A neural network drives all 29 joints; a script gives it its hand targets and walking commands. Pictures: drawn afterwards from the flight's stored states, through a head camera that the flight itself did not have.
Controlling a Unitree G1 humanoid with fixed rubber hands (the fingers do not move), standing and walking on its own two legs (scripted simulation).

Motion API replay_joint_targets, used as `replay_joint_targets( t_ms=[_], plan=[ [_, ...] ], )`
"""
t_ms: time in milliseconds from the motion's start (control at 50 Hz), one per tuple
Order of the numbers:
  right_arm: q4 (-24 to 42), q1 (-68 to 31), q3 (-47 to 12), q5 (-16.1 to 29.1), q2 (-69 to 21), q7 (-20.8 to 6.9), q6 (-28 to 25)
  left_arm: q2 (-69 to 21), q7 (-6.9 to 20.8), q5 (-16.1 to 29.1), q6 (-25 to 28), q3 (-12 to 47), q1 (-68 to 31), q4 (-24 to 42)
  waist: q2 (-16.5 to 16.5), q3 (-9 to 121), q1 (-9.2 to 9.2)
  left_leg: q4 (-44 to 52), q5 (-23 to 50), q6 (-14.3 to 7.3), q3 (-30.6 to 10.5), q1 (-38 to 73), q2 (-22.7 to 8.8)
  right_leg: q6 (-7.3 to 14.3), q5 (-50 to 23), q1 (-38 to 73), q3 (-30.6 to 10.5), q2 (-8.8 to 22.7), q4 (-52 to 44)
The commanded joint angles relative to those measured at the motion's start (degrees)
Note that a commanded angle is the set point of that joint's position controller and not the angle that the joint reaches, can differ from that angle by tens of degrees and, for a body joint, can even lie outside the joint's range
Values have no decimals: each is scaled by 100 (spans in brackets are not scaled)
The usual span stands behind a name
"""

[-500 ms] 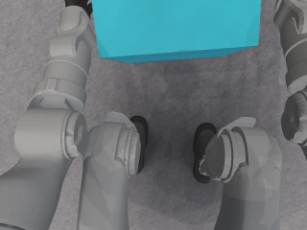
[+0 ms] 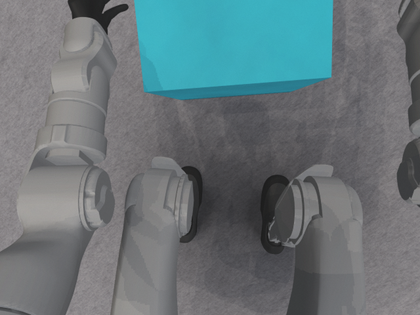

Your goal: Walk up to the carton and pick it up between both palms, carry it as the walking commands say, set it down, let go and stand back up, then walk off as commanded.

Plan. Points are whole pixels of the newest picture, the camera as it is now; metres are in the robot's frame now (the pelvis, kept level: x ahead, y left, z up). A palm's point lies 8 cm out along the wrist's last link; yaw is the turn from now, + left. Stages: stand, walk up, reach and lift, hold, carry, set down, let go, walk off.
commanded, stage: set down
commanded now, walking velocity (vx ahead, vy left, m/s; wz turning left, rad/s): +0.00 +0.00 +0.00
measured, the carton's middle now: (230, 9) +0.59 +0.01 -0.26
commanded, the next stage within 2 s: let go in 1.10 s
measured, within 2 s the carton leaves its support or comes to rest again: neither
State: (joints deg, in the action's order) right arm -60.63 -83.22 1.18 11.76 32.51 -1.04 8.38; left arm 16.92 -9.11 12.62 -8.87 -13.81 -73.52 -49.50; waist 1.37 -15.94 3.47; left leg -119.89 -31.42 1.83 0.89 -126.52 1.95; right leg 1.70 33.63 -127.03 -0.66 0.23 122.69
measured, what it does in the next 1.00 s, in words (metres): rises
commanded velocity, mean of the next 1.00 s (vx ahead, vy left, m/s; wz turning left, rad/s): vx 0.00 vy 0.00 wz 0.00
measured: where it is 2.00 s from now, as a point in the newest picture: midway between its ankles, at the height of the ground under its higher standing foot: (229, 221)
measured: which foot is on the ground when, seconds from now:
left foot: down 0.00-1.00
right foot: down 0.00-1.00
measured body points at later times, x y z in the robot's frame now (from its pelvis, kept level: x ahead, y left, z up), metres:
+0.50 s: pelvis +0.01 +0.00 +0.13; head +0.35 -0.03 +0.43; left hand +0.55 +0.21 +0.02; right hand +0.59 -0.24 +0.03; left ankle +0.12 +0.12 -0.36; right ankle +0.10 -0.11 -0.36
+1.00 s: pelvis +0.04 +0.00 +0.26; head +0.34 -0.03 +0.59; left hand +0.54 +0.22 +0.17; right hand +0.59 -0.25 +0.18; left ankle +0.12 +0.12 -0.36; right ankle +0.10 -0.11 -0.36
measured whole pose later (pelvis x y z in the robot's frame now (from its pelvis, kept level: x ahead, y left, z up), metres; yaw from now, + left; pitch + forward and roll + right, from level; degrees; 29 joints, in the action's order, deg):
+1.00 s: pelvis +0.04 +0.00 +0.26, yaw -2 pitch +45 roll +2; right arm -60.3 -71.9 13.1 -0.1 28.8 -9.8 11.1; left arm 11.5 -2.0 2.4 -12.0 -22.5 -58.5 -42.3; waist -0.4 4.0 5.0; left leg -58.9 -15.5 1.2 -0.1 -88.8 0.8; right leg 0.9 16.9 -89.6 -1.0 -0.8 61.0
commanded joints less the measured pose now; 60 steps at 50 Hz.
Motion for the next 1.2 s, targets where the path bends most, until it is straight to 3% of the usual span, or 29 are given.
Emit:
replay_joint_targets(
  t_ms=[0,180,380,680,860,1000,1080,1180],
  plan=[
    [693,-1572,260,-128,869,-52,-6,822,29,-128,0,-253,-1092,735,-791,7487,104,1188,1712,60,447,3268,127,-49,-2046,4191,-7,-92,-1424],
    [656,-1332,561,-486,688,-275,181,641,193,-372,-152,-528,-785,925,-792,7332,153,2148,1701,86,429,3362,177,-56,-2044,4286,32,-211,-2392],
    [794,-1209,775,-645,781,-404,305,642,314,-466,-314,-605,-549,1245,-827,7784,169,3181,1895,126,433,3952,221,-88,-2276,5119,74,-302,-3422],
    [1138,-654,984,-737,793,-654,338,597,535,-594,-393,-685,91,1716,-868,8192,191,4853,2728,136,364,5100,247,-153,-3232,6771,-24,-323,-5027],
    [1020,-355,1147,-948,592,-816,256,334,673,-804,-302,-809,421,1624,-825,7753,195,6068,3036,129,257,5923,192,-162,-3486,7509,-106,-271,-6176],
    [265,-51,1463,-1417,236,-922,102,-166,751,-1280,-149,-1052,639,982,-693,6633,155,6596,2733,220,186,5923,91,-138,-3056,7040,-92,-243,-6746],
    [354,332,1688,-1714,55,-789,39,-162,804,-1594,-56,-1173,904,1103,-666,6807,146,6634,2872,242,224,6286,125,-146,-3174,7354,-79,-257,-6888],
    [1347,961,1746,-1750,-107,-423,-18,185,976,-1642,75,-932,1499,1752,-687,8077,65,6597,3570,155,272,6984,219,-250,-4305,8501,-71,-304,-6830]
  ],
)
